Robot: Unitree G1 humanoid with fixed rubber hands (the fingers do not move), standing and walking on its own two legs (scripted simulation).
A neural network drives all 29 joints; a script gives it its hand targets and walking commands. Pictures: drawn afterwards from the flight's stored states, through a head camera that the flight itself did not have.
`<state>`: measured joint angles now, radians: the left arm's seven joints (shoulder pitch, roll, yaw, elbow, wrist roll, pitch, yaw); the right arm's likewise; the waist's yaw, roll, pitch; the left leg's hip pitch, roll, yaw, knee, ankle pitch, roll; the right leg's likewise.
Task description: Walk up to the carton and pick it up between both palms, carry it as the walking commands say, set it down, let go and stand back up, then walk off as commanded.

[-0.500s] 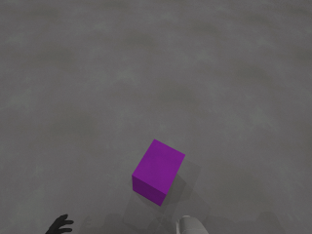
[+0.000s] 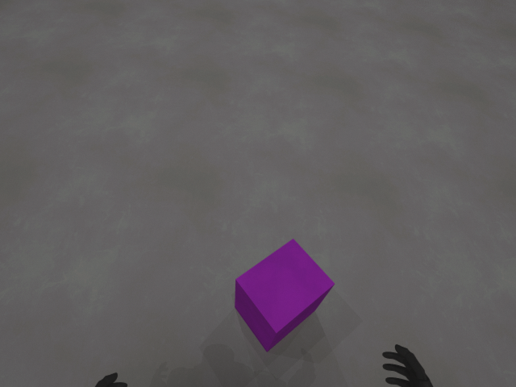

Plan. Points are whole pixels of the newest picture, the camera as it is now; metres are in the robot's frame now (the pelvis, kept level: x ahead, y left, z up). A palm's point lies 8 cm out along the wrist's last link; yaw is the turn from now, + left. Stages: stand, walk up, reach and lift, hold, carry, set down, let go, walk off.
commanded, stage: walk off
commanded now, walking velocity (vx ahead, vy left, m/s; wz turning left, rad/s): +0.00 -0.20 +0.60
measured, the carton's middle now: (279, 296) +0.45 -0.09 -0.61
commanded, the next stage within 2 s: stand in 0.84 s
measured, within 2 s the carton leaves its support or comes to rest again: neither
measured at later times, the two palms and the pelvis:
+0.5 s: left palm out of the picture +0.08 +0.13 -0.08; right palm (503, 374) +0.18 -0.41 -0.10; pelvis +0.02 -0.14 +0.01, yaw +17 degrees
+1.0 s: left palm out of the picture -0.01 +0.04 -0.11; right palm (474, 289) +0.31 -0.39 -0.07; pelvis +0.07 -0.22 +0.02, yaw +34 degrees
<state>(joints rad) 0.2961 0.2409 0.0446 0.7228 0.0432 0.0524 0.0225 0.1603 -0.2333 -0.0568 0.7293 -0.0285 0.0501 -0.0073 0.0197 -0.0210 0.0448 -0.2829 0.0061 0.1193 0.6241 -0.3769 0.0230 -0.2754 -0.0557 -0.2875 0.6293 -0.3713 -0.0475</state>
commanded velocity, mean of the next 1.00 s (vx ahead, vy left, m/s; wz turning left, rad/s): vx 0.00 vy -0.16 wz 0.49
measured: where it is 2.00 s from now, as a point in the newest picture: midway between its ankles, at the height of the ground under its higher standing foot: outside the picture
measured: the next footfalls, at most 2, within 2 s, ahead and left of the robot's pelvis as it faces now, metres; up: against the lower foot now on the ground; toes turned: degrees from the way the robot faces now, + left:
right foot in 0.42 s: +0.10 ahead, -0.25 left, +0.00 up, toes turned +12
left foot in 0.78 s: +0.03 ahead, -0.11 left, +0.00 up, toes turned +35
